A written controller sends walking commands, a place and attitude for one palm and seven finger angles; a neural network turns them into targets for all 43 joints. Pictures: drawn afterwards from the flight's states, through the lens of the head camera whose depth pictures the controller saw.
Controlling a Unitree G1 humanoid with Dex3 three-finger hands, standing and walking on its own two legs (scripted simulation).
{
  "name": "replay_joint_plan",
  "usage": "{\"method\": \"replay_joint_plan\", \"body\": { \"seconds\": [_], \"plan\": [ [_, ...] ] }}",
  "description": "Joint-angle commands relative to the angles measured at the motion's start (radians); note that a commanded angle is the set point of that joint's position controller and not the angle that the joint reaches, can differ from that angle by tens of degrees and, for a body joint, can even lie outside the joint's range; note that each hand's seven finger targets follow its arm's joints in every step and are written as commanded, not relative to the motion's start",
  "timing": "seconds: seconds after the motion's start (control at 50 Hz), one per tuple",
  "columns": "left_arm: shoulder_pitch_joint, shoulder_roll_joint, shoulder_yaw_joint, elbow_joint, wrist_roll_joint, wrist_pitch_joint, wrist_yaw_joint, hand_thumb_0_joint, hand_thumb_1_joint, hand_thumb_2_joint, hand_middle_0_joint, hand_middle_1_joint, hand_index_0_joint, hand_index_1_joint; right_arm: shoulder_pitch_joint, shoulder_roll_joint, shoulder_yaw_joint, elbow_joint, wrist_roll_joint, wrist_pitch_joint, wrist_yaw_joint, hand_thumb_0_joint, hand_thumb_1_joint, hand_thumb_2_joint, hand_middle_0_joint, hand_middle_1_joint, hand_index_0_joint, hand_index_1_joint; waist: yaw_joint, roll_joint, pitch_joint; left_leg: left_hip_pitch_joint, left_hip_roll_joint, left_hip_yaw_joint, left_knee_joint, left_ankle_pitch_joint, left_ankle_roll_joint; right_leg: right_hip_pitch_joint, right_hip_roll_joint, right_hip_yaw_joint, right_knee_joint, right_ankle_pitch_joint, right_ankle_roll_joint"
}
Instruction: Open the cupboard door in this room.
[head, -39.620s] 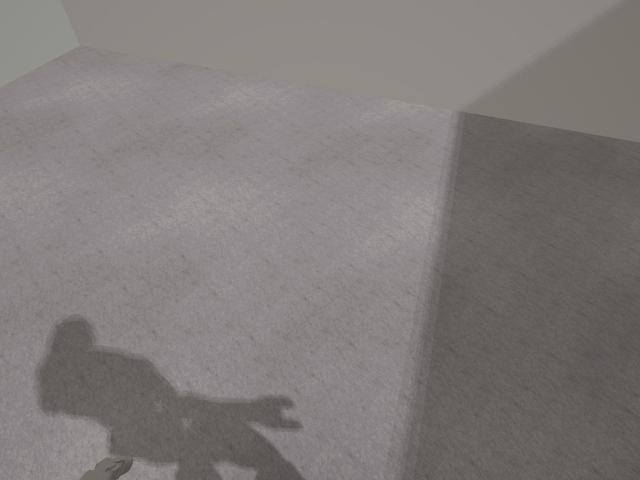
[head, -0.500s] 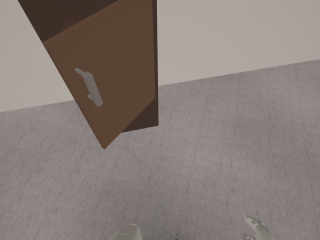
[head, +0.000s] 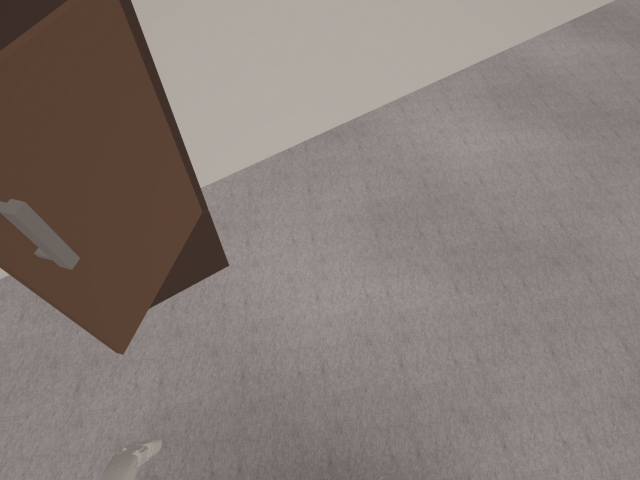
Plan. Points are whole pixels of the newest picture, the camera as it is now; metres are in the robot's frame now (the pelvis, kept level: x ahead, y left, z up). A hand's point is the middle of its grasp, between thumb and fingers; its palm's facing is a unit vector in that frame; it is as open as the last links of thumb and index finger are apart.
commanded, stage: walk to a spot facing it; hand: left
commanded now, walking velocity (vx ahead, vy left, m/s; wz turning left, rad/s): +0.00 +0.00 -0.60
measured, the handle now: (31, 234) +0.40 +0.42 +0.02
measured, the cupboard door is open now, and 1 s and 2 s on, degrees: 41 41 41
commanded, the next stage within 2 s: none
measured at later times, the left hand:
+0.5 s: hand (191, 442) +0.17 +0.20 -0.16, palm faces -0.27 -0.95 -0.18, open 7.3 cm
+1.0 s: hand (263, 409) +0.22 +0.10 -0.14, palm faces -0.55 -0.81 -0.21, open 7.3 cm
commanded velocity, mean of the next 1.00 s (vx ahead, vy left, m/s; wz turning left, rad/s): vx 0.14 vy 0.00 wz -0.58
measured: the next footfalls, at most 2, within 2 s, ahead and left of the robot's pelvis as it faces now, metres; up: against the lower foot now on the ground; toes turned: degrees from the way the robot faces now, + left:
left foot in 0.36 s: +0.10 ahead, +0.12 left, +0.00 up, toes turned -12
right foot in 0.76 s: +0.02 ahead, -0.12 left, +0.00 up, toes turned -34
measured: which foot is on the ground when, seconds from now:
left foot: down 0.00-0.00, up 0.02-0.34, down 0.36-0.76, up 0.78-1.00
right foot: down 0.00-0.36, up 0.38-0.74, down 0.76-1.00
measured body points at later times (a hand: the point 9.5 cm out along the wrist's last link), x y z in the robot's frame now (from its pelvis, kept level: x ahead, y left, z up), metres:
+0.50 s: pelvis +0.03 +0.03 +0.01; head +0.09 +0.04 +0.46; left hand +0.19 +0.25 -0.15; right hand +0.03 -0.23 -0.11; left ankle +0.06 +0.13 -0.73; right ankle -0.05 -0.10 -0.64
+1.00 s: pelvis +0.09 -0.05 +0.02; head +0.12 -0.07 +0.47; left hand +0.25 +0.14 -0.13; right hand +0.00 -0.31 -0.12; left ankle +0.21 +0.06 -0.66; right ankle -0.02 -0.10 -0.73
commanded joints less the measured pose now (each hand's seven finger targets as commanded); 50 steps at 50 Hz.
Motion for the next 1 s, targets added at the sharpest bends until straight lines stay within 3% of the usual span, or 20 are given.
{"method": "replay_joint_plan", "body": {
  "seconds": [0.0,0.04,0.08,0.14,0.24,0.3,0.32,0.34,0.38,0.46,0.5,0.56,0.64,0.7,0.72,0.74,0.76,0.78,0.86,0.98],
  "plan": [
    [0.273,0.274,0.069,0.014,-0.007,-0.037,0.056,0.000,0.900,0.900,-0.200,-0.300,-0.200,-0.300,-0.104,-0.114,-0.020,-0.133,0.020,-0.006,-0.014,0.000,-0.900,-0.900,0.200,0.300,0.200,0.300,0.136,-0.329,-0.255,-0.400,-0.051,-0.149,0.544,-0.291,-0.015,0.415,-0.392,0.491,-0.203,0.797,-0.257],
    [0.132,0.201,0.058,-0.031,-0.002,-0.028,0.065,0.000,0.900,0.900,-0.200,-0.300,-0.200,-0.300,-0.113,-0.106,-0.027,-0.111,0.019,0.003,-0.007,0.000,-0.900,-0.900,0.200,0.300,0.200,0.300,0.069,-0.274,-0.152,-0.429,-0.020,-0.176,0.581,-0.140,-0.025,0.270,-0.273,0.442,-0.248,0.446,-0.233],
    [0.074,0.160,0.044,-0.052,-0.004,-0.032,0.071,0.000,0.900,0.900,-0.200,-0.300,-0.200,-0.300,-0.108,-0.107,-0.030,-0.086,0.016,0.006,0.000,0.000,-0.900,-0.900,0.200,0.300,0.200,0.300,0.040,-0.212,-0.166,-0.356,-0.030,-0.166,0.540,-0.059,-0.038,0.214,-0.212,0.341,-0.220,0.500,-0.197],
    [0.076,0.169,0.043,-0.058,0.001,-0.037,0.068,0.000,0.900,0.900,-0.200,-0.300,-0.200,-0.300,-0.098,-0.077,-0.026,-0.076,0.017,0.011,0.003,0.000,-0.900,-0.900,0.200,0.300,0.200,0.300,0.023,-0.121,-0.175,-0.274,-0.063,-0.144,0.412,-0.026,-0.043,0.152,-0.193,0.344,-0.222,0.461,-0.199],
    [0.050,0.178,0.051,-0.067,0.009,-0.028,0.058,0.000,0.900,0.900,-0.200,-0.300,-0.200,-0.300,-0.083,-0.072,-0.029,-0.086,0.022,-0.002,0.000,0.000,-0.900,-0.900,0.200,0.300,0.200,0.300,0.013,-0.176,-0.149,-0.160,-0.103,-0.135,0.173,-0.017,-0.029,0.064,-0.172,0.416,-0.223,0.305,-0.191],
    [0.007,0.152,0.047,-0.076,-0.002,-0.019,0.055,0.000,0.900,0.900,-0.200,-0.300,-0.200,-0.300,0.020,-0.090,-0.031,-0.056,0.024,-0.018,-0.010,0.000,-0.900,-0.900,0.200,0.300,0.200,0.300,-0.044,-0.150,-0.167,0.071,-0.114,-0.131,-0.110,0.156,-0.017,-0.069,-0.110,0.403,-0.143,0.223,-0.110],
    [0.018,0.097,0.035,-0.088,-0.011,-0.014,0.051,0.000,0.900,0.900,-0.200,-0.300,-0.200,-0.300,0.053,-0.153,-0.040,-0.044,0.016,-0.030,-0.017,0.000,-0.900,-0.900,0.200,0.300,0.200,0.300,-0.052,0.025,-0.182,0.171,0.020,-0.276,-0.258,0.120,0.023,-0.178,-0.014,0.334,-0.036,0.063,-0.058],
    [0.058,0.041,0.024,-0.101,-0.022,-0.012,0.041,0.000,0.900,0.900,-0.200,-0.300,-0.200,-0.300,0.067,-0.258,-0.058,-0.057,-0.001,-0.038,-0.019,0.000,-0.900,-0.900,0.200,0.300,0.200,0.300,-0.042,0.344,-0.195,0.213,0.304,-0.589,-0.369,0.173,0.134,-0.307,0.113,0.155,0.228,-0.305,0.011],
    [0.024,0.083,0.035,-0.123,-0.008,-0.018,0.031,0.000,0.900,0.900,-0.200,-0.300,-0.200,-0.300,0.026,-0.255,-0.050,-0.100,-0.013,-0.033,-0.025,0.000,-0.900,-0.900,0.200,0.300,0.200,0.300,-0.024,0.154,-0.158,0.032,0.378,-0.578,-0.367,0.242,0.249,-0.252,0.016,0.133,0.511,-0.338,0.030],
    [0.047,0.037,0.036,-0.064,0.000,-0.009,0.013,0.000,0.900,0.900,-0.200,-0.300,-0.200,-0.300,-0.025,-0.155,-0.023,-0.096,-0.009,-0.044,-0.032,0.000,-0.900,-0.900,0.200,0.300,0.200,0.300,0.017,0.181,-0.161,0.135,0.180,-0.211,-0.251,0.720,0.147,-0.289,-0.003,0.061,0.584,-0.178,0.056],
    [0.029,0.025,0.028,-0.067,-0.003,-0.004,0.010,0.000,0.900,0.900,-0.200,-0.300,-0.200,-0.300,0.029,-0.149,-0.025,-0.077,-0.006,-0.042,-0.030,0.000,-0.900,-0.900,0.200,0.300,0.200,0.300,-0.003,0.177,-0.188,0.192,0.160,-0.158,-0.230,0.780,0.140,-0.275,0.000,0.034,0.525,-0.155,0.060],
    [-0.013,0.018,0.021,-0.079,-0.003,-0.006,0.006,0.000,0.900,0.900,-0.200,-0.300,-0.200,-0.300,0.063,-0.161,-0.034,-0.058,-0.006,-0.037,-0.025,0.000,-0.900,-0.900,0.200,0.300,0.200,0.300,-0.026,0.182,-0.190,0.217,0.182,-0.118,-0.219,0.737,0.148,-0.231,-0.010,-0.006,0.363,-0.163,0.054],
    [-0.044,0.015,0.014,-0.085,-0.002,-0.013,-0.006,0.000,0.900,0.900,-0.200,-0.300,-0.200,-0.300,0.065,-0.191,-0.046,-0.045,-0.013,-0.032,-0.008,0.000,-0.900,-0.900,0.200,0.300,0.200,0.300,-0.041,0.209,-0.168,0.138,0.230,-0.118,-0.261,0.331,0.150,-0.103,-0.005,-0.054,0.134,-0.209,0.026],
    [0.059,0.050,0.027,-0.045,0.005,-0.021,-0.007,0.000,0.900,0.900,-0.200,-0.300,-0.200,-0.300,0.025,-0.190,-0.047,-0.045,-0.010,-0.028,0.002,0.000,-0.900,-0.900,0.200,0.300,0.200,0.300,0.027,0.117,-0.143,-0.049,0.194,-0.061,-0.144,0.004,0.086,0.153,0.026,-0.082,-0.106,-0.098,-0.013],
    [0.173,0.120,0.046,-0.006,0.011,-0.031,0.003,0.000,0.900,0.900,-0.200,-0.300,-0.200,-0.300,-0.007,-0.153,-0.039,-0.062,0.001,-0.030,0.010,0.000,-0.900,-0.900,0.200,0.300,0.200,0.300,0.090,-0.065,-0.164,-0.242,0.117,0.027,0.047,-0.111,0.039,0.361,-0.075,0.074,-0.226,-0.198,-0.061],
    [0.292,0.248,0.075,0.028,0.013,-0.042,0.021,0.000,0.900,0.900,-0.200,-0.300,-0.200,-0.300,-0.114,-0.065,-0.015,-0.126,0.014,-0.033,0.020,0.000,-0.900,-0.900,0.200,0.300,0.200,0.300,0.167,-0.439,-0.131,-0.541,-0.050,0.086,0.375,-0.351,-0.021,0.462,-0.348,0.562,-0.389,-0.266,-0.186],
    [0.333,0.261,0.075,0.034,-0.006,-0.045,0.042,0.000,0.900,0.900,-0.200,-0.300,-0.200,-0.300,-0.195,-0.124,-0.019,-0.162,0.004,-0.026,0.021,0.000,-0.900,-0.900,0.200,0.300,0.200,0.300,0.188,-0.330,-0.090,-0.601,-0.032,-0.096,0.511,-0.276,-0.009,0.377,-0.413,0.660,-0.444,-0.286,-0.258],
    [0.269,0.225,0.071,0.017,-0.008,-0.053,0.049,0.000,0.900,0.900,-0.200,-0.300,-0.200,-0.300,-0.198,-0.121,-0.026,-0.158,0.008,-0.029,0.029,0.000,-0.900,-0.900,0.200,0.300,0.200,0.300,0.145,-0.254,-0.043,-0.631,0.004,-0.163,0.550,-0.150,-0.001,0.331,-0.377,0.598,-0.461,-0.386,-0.273],
    [0.124,0.122,0.041,-0.012,-0.001,-0.086,0.048,0.000,0.900,0.900,-0.200,-0.300,-0.200,-0.300,-0.128,-0.102,-0.042,-0.088,-0.003,-0.026,0.043,0.000,-0.900,-0.900,0.200,0.300,0.200,0.300,0.026,-0.162,-0.034,-0.418,0.003,-0.150,0.447,0.075,-0.032,0.114,-0.225,0.359,-0.439,-0.175,-0.195],
    [0.207,0.136,0.045,0.035,-0.001,-0.109,0.036,0.000,0.900,0.900,-0.200,-0.300,-0.200,-0.300,-0.175,-0.057,-0.035,-0.105,0.004,-0.053,0.047,0.000,-0.900,-0.900,0.200,0.300,0.200,0.300,0.049,-0.125,-0.082,-0.373,-0.054,-0.109,0.184,0.141,-0.040,0.231,-0.184,0.314,-0.372,0.090,-0.205]
  ]
}}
